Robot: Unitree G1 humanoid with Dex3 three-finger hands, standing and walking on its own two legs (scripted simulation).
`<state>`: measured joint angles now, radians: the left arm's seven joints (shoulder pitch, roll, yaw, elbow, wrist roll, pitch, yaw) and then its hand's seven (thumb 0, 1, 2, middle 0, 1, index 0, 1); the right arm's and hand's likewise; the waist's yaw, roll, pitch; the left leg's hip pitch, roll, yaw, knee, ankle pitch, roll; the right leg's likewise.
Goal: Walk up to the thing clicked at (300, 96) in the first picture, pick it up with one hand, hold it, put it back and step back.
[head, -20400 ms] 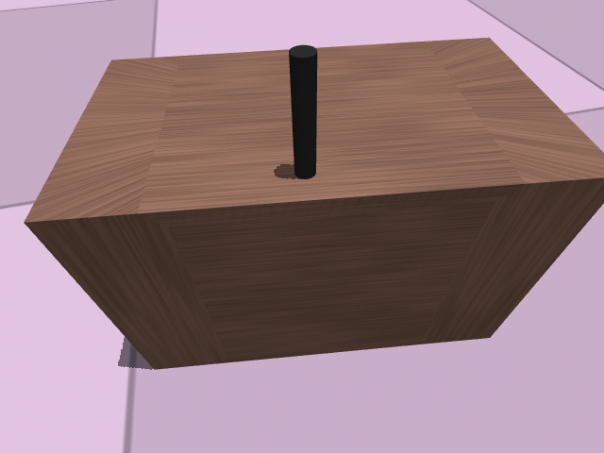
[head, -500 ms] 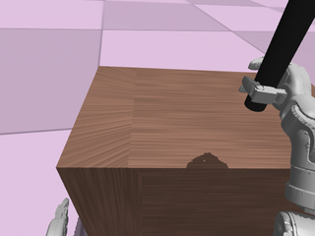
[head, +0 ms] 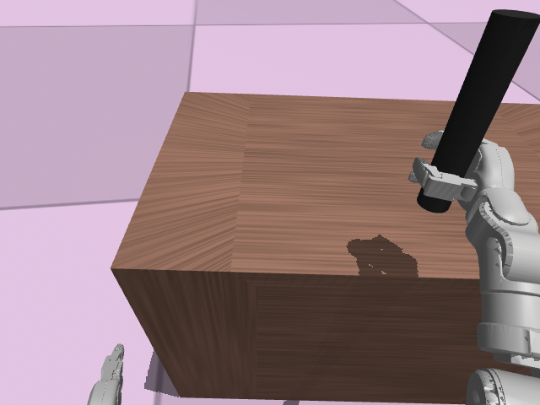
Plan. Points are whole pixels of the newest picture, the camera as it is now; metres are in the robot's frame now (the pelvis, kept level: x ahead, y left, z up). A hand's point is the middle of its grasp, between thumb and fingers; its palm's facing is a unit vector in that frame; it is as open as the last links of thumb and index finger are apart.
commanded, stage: crouch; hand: right
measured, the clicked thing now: (466, 126) +0.39 -0.21 +0.26
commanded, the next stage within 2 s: lower in 0.56 s
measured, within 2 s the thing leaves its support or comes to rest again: neither
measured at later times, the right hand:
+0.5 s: hand (430, 172) +0.42 -0.21 +0.16, palm faces +0.24 +0.97 -0.01, open 5.9 cm
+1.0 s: hand (418, 198) +0.42 -0.22 +0.10, palm faces +0.23 +0.97 +0.00, open 5.9 cm
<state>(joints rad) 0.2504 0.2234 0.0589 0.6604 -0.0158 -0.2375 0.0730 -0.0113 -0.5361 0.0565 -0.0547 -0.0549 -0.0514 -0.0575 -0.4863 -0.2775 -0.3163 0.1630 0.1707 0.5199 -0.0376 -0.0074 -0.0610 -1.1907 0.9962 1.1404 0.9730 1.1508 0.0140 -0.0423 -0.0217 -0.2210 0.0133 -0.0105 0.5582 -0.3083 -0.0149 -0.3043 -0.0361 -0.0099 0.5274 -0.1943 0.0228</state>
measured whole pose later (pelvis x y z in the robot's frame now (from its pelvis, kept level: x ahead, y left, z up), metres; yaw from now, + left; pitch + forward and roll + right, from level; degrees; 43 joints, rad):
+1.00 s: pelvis +0.01 +0.00 +0.00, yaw +1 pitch +4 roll +0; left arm 0.23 0.21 0.07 0.61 -0.01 -0.15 0.06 -0.01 -0.54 0.06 -0.06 -0.05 -0.05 -0.06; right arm -0.47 -0.31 -0.33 0.59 0.16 -0.03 0.02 -0.01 -0.08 -1.17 0.99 1.14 0.96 1.16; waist 0.05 0.00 -0.02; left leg -0.32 0.01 -0.02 0.57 -0.32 -0.02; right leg -0.41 -0.04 -0.02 0.57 -0.22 0.02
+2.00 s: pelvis +0.01 -0.01 -0.02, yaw +1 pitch +9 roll +1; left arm 0.27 0.20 0.06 0.45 0.02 -0.10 0.05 -0.01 -0.55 0.07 -0.06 -0.05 -0.05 -0.06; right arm -0.46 -0.31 -0.35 0.80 0.13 -0.33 0.01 -0.01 -0.07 -1.18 0.99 1.14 0.96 1.15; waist 0.09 0.01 -0.07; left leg -0.50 0.00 -0.02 0.73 -0.38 -0.03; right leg -0.61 -0.05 -0.01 0.75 -0.30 0.01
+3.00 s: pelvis +0.02 -0.01 -0.02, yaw +1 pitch +8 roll +1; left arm 0.35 0.24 0.08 0.31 0.00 -0.05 0.05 -0.01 -0.52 0.04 -0.06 -0.05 -0.06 -0.06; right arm -0.45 -0.34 -0.39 0.68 0.13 -0.28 0.01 -0.01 0.19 -0.32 0.50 0.40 0.49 0.40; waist 0.08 0.02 -0.08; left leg -0.47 0.00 -0.02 0.74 -0.40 -0.03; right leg -0.58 -0.05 -0.01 0.77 -0.32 0.01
